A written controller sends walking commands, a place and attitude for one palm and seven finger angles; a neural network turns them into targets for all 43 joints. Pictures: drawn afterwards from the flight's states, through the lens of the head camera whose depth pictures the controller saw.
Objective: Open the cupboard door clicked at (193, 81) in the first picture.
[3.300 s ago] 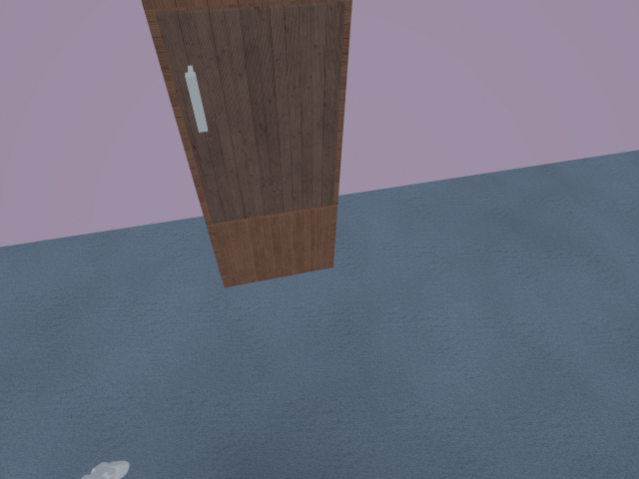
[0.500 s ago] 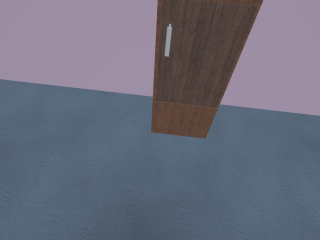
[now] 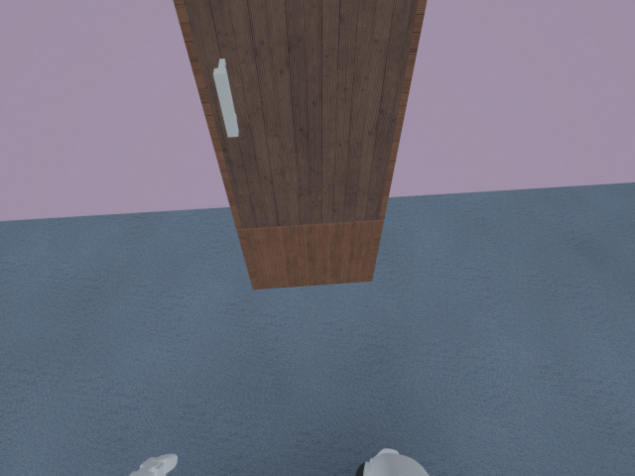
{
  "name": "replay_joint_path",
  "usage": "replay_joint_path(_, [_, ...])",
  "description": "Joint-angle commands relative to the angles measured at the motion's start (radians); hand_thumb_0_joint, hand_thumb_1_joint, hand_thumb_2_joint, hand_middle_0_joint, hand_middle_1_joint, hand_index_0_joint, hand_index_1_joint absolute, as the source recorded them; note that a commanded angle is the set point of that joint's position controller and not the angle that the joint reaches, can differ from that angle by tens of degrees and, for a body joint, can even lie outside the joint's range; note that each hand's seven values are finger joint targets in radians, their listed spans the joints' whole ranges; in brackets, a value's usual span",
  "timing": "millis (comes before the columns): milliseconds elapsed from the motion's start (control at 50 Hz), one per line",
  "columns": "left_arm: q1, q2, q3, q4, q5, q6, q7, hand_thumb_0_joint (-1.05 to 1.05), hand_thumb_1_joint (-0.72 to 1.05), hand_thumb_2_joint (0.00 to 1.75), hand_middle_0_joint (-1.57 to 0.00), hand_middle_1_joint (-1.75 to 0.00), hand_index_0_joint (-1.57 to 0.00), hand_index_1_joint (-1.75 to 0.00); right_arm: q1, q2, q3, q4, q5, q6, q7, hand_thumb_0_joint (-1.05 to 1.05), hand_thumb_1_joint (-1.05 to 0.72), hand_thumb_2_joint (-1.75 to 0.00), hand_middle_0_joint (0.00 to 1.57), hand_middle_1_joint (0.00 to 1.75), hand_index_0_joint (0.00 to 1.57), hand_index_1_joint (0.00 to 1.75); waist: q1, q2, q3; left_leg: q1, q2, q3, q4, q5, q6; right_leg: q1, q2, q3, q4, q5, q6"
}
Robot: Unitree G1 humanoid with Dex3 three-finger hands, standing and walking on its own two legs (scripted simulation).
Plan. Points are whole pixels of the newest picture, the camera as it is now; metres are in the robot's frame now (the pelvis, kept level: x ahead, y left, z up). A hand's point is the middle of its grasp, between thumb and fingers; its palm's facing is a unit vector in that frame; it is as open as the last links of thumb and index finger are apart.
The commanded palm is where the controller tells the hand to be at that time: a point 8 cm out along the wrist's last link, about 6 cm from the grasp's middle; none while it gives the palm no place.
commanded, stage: take the last steps up to it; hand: left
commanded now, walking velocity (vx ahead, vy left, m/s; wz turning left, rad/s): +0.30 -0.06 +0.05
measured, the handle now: (227, 98) +0.75 +0.19 +0.06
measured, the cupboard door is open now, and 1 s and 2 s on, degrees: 0 0 0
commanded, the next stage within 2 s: come to a stop and stand still in 0.38 s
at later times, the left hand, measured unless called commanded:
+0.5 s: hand out of the picture +0.14 +0.16 -0.16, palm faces +0.11 -0.99 -0.11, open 7.3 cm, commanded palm none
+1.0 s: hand (237, 370) +0.29 +0.13 -0.12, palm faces +0.10 -0.95 -0.29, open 7.3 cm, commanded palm none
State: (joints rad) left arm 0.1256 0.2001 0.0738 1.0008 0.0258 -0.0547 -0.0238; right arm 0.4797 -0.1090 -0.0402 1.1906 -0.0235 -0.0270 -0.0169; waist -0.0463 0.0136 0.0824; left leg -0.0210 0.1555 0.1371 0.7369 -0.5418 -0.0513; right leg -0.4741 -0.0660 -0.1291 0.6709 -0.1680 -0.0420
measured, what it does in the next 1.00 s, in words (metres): walks ahead: left foot, then right foot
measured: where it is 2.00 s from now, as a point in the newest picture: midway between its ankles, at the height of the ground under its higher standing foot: outside the picture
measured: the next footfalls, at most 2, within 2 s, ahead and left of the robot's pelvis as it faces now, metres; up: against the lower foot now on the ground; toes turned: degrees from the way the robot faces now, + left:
left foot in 0.40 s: +0.24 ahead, +0.10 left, +0.00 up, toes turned +12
right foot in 0.80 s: +0.33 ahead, -0.15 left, +0.00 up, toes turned -4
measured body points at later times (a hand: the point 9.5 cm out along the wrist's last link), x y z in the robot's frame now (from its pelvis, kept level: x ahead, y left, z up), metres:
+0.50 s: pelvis +0.18 +0.01 +0.02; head +0.18 +0.03 +0.47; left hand +0.13 +0.21 -0.15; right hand +0.27 -0.22 -0.11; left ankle +0.20 +0.09 -0.71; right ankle +0.12 -0.11 -0.65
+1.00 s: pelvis +0.22 -0.06 +0.03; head +0.26 -0.10 +0.47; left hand +0.28 +0.18 -0.10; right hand +0.27 -0.30 -0.15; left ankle +0.16 +0.09 -0.61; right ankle +0.29 -0.15 -0.71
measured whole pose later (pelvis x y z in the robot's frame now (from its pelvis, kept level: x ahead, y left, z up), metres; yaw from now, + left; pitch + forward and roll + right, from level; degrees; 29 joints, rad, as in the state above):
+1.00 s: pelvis +0.22 -0.06 +0.03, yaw +3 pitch -1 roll +3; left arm 0.15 0.14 0.04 0.99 0.02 0.01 0.04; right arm 0.17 -0.21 -0.09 1.05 -0.02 0.08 -0.02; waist 0.00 0.05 0.11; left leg -0.44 -0.01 -0.01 1.21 -0.44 -0.05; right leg -0.33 -0.07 -0.10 0.55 -0.20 -0.05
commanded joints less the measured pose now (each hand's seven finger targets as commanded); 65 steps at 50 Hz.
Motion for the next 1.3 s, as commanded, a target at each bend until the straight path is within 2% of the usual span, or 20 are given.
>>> replay_joint_path(0, [0.320, 0.219, 0.048, 0.068, -0.011, 0.004, 0.034, 0.00, 0.90, 0.90, -0.20, -0.30, -0.20, -0.30, -0.072, -0.085, -0.024, -0.136, 0.024, -0.023, 0.005, 0.00, -0.90, -0.90, 0.20, 0.30, 0.20, 0.30, 0.140, -0.200, -0.195, -0.559, -0.038, -0.125, 0.680, 0.060, 0.083, 0.517, -0.350, 0.512, -0.412, -0.183, -0.158])
replay_joint_path(100, [0.130, 0.062, -0.010, 0.029, 0.000, -0.015, 0.041, 0.00, 0.90, 0.90, -0.20, -0.30, -0.20, -0.30, -0.052, -0.058, -0.023, -0.117, -0.006, 0.012, 0.014, 0.00, -0.90, -0.90, 0.20, 0.30, 0.20, 0.30, 0.009, -0.096, -0.038, -0.439, 0.009, -0.108, 0.475, 0.234, 0.057, 0.125, -0.220, 0.171, -0.478, -0.091, -0.088])
replay_joint_path(260, [0.218, 0.085, -0.009, 0.067, 0.003, -0.019, 0.038, 0.00, 0.90, 0.90, -0.20, -0.30, -0.20, -0.30, -0.224, -0.064, -0.014, -0.195, -0.001, -0.001, 0.031, 0.00, -0.90, -0.90, 0.20, 0.30, 0.20, 0.30, 0.048, -0.089, -0.017, -0.416, -0.023, -0.043, 0.015, 0.249, 0.041, 0.245, -0.217, 0.161, -0.466, -0.024, -0.139])
replay_joint_path(340, [0.220, 0.083, -0.006, 0.076, -0.007, -0.007, 0.033, 0.00, 0.90, 0.90, -0.20, -0.30, -0.20, -0.30, -0.151, -0.088, -0.013, -0.163, -0.003, -0.022, 0.025, 0.00, -0.90, -0.90, 0.20, 0.30, 0.20, 0.30, 0.008, -0.019, -0.037, -0.171, -0.075, 0.006, -0.210, 0.350, 0.048, 0.201, -0.151, 0.096, -0.315, -0.041, -0.087])
replay_joint_path(360, [0.240, 0.053, -0.013, 0.076, -0.012, -0.004, 0.030, 0.00, 0.90, 0.90, -0.20, -0.30, -0.20, -0.30, -0.092, -0.129, -0.021, -0.141, -0.006, -0.031, 0.018, 0.00, -0.90, -0.90, 0.20, 0.30, 0.20, 0.30, -0.012, 0.079, -0.073, -0.046, -0.038, -0.062, -0.277, 0.354, 0.068, 0.145, -0.097, 0.059, -0.163, -0.027, -0.054])
replay_joint_path(380, [0.253, 0.006, -0.020, 0.057, -0.014, -0.001, 0.024, 0.00, 0.90, 0.90, -0.20, -0.30, -0.20, -0.30, -0.004, -0.223, -0.043, -0.131, -0.014, -0.036, 0.010, 0.00, -0.90, -0.90, 0.20, 0.30, 0.20, 0.30, -0.037, 0.284, -0.091, 0.053, 0.158, -0.351, -0.394, 0.340, 0.151, -0.014, 0.010, -0.024, 0.083, -0.190, 0.002])
replay_joint_path(400, [0.219, 0.008, -0.024, 0.027, -0.011, -0.004, 0.022, 0.00, 0.90, 0.90, -0.20, -0.30, -0.20, -0.30, 0.037, -0.271, -0.047, -0.125, -0.010, -0.026, 0.001, 0.00, -0.90, -0.90, 0.20, 0.30, 0.20, 0.30, -0.045, 0.327, -0.081, 0.076, 0.300, -0.528, -0.494, 0.416, 0.248, -0.129, 0.059, -0.015, 0.309, -0.427, 0.022])
replay_joint_path(460, [0.184, 0.017, -0.015, 0.047, 0.000, 0.010, 0.021, 0.00, 0.90, 0.90, -0.20, -0.30, -0.20, -0.30, -0.097, -0.171, -0.015, -0.149, -0.001, -0.029, -0.016, 0.00, -0.90, -0.90, 0.20, 0.30, 0.20, 0.30, 0.004, 0.124, 0.006, -0.091, 0.228, -0.361, -0.514, 0.505, 0.239, -0.134, -0.032, 0.097, 0.464, -0.284, 0.027])
replay_joint_path(500, [0.225, -0.031, -0.026, 0.080, -0.005, 0.021, 0.029, 0.00, 0.90, 0.90, -0.20, -0.30, -0.20, -0.30, -0.163, -0.123, -0.002, -0.157, -0.001, -0.042, -0.026, 0.00, -0.90, -0.90, 0.20, 0.30, 0.20, 0.30, 0.050, 0.036, -0.033, -0.129, 0.171, -0.190, -0.459, 0.921, 0.198, -0.016, -0.051, 0.115, 0.349, -0.200, 0.062])
replay_joint_path(580, [0.253, -0.032, -0.035, 0.088, -0.011, 0.056, 0.049, 0.00, 0.90, 0.90, -0.20, -0.30, -0.20, -0.30, -0.215, -0.154, -0.002, -0.152, 0.009, -0.026, -0.037, 0.00, -0.90, -0.90, 0.20, 0.30, 0.20, 0.30, 0.062, 0.098, -0.094, -0.083, 0.128, -0.082, -0.395, 1.167, 0.172, 0.121, -0.014, 0.071, 0.092, -0.120, 0.079])
replay_joint_path(740, [0.222, 0.048, 0.003, 0.025, -0.002, 0.069, 0.050, 0.00, 0.90, 0.90, -0.20, -0.30, -0.20, -0.30, -0.235, -0.204, -0.057, -0.157, 0.002, 0.039, -0.028, 0.00, -0.90, -0.90, 0.20, 0.30, 0.20, 0.30, 0.075, 0.143, -0.078, -0.100, 0.107, -0.075, -0.227, 0.904, 0.125, 0.209, -0.009, 0.050, -0.145, 0.055, 0.055])
replay_joint_path(760, [0.238, 0.093, 0.010, 0.025, 0.003, 0.056, 0.053, 0.00, 0.90, 0.90, -0.20, -0.30, -0.20, -0.30, -0.216, -0.177, -0.056, -0.162, 0.006, 0.043, -0.024, 0.00, -0.90, -0.90, 0.20, 0.30, 0.20, 0.30, 0.079, 0.021, -0.115, -0.163, 0.033, -0.028, -0.120, 0.676, 0.075, 0.304, -0.079, 0.110, -0.211, 0.399, 0.047])
replay_joint_path(780, [0.240, 0.175, 0.023, 0.021, 0.013, 0.047, 0.062, 0.00, 0.90, 0.90, -0.20, -0.30, -0.20, -0.30, -0.174, -0.114, -0.048, -0.173, 0.014, 0.046, -0.017, 0.00, -0.90, -0.90, 0.20, 0.30, 0.20, 0.30, 0.068, -0.236, -0.159, -0.322, -0.099, 0.027, 0.066, 0.224, 0.022, 0.420, -0.276, 0.326, -0.219, 0.833, -0.039])
replay_joint_path(800, [0.265, 0.193, 0.021, 0.021, 0.000, 0.050, 0.060, 0.00, 0.90, 0.90, -0.20, -0.30, -0.20, -0.30, -0.195, -0.113, -0.050, -0.187, 0.023, 0.061, -0.021, 0.00, -0.90, -0.90, 0.20, 0.30, 0.20, 0.30, 0.099, -0.254, -0.192, -0.329, -0.147, -0.069, 0.230, -0.118, 0.025, 0.388, -0.384, 0.348, -0.245, 0.990, -0.140])
replay_joint_path(860, [0.157, 0.150, 0.016, -0.009, -0.003, 0.058, 0.072, 0.00, 0.90, 0.90, -0.20, -0.30, -0.20, -0.30, -0.212, -0.123, -0.056, -0.172, 0.014, 0.090, -0.016, 0.00, -0.90, -0.90, 0.20, 0.30, 0.20, 0.30, 0.070, -0.217, -0.140, -0.417, -0.141, -0.181, 0.507, -0.015, 0.019, 0.303, -0.314, 0.307, -0.275, 0.699, -0.148])
replay_joint_path(960, [0.136, 0.149, 0.018, -0.040, -0.005, 0.053, 0.083, 0.00, 0.90, 0.90, -0.20, -0.30, -0.20, -0.30, -0.250, -0.156, -0.057, -0.190, -0.001, 0.105, 0.008, 0.00, -0.90, -0.90, 0.20, 0.30, 0.20, 0.30, 0.081, -0.161, -0.151, -0.493, -0.135, -0.198, 0.523, 0.152, -0.015, 0.334, -0.283, 0.273, -0.316, 0.407, -0.111])
replay_joint_path(1140, [0.099, 0.190, 0.028, -0.069, 0.019, 0.070, 0.062, 0.00, 0.90, 0.90, -0.20, -0.30, -0.20, -0.30, -0.224, -0.142, -0.037, -0.209, 0.005, 0.082, 0.028, 0.00, -0.90, -0.90, 0.20, 0.30, 0.20, 0.30, 0.080, -0.237, -0.083, -0.290, -0.143, -0.084, 0.072, 0.090, 0.014, 0.173, -0.225, 0.307, -0.517, -0.350, -0.071])
replay_joint_path(1220, [0.053, 0.185, 0.025, -0.052, 0.010, 0.081, 0.056, 0.00, 0.90, 0.90, -0.20, -0.30, -0.20, -0.30, -0.014, -0.113, -0.020, -0.142, 0.007, 0.057, 0.018, 0.00, -0.90, -0.90, 0.20, 0.30, 0.20, 0.30, 0.001, -0.221, -0.115, -0.024, -0.186, -0.009, -0.267, 0.177, 0.045, 0.078, -0.142, 0.235, -0.517, -0.423, 0.004])
replay_joint_path(1240, [0.050, 0.155, 0.018, -0.046, 0.002, 0.083, 0.053, 0.00, 0.90, 0.90, -0.20, -0.30, -0.20, -0.30, 0.032, -0.127, -0.017, -0.126, 0.005, 0.048, 0.010, 0.00, -0.90, -0.90, 0.20, 0.30, 0.20, 0.30, -0.020, -0.142, -0.104, 0.023, -0.167, -0.046, -0.380, 0.195, 0.050, 0.035, -0.105, 0.195, -0.433, -0.441, 0.034])
replay_joint_path(1280, [0.096, 0.028, -0.009, -0.053, -0.018, 0.091, 0.047, 0.00, 0.90, 0.90, -0.20, -0.30, -0.20, -0.30, -0.064, -0.238, -0.032, -0.170, -0.011, 0.035, -0.004, 0.00, -0.90, -0.90, 0.20, 0.30, 0.20, 0.30, 0.013, 0.328, 0.041, -0.213, 0.163, -0.505, -0.688, -0.250, 0.129, -0.094, 0.069, 0.049, 0.018, -0.313, 0.081])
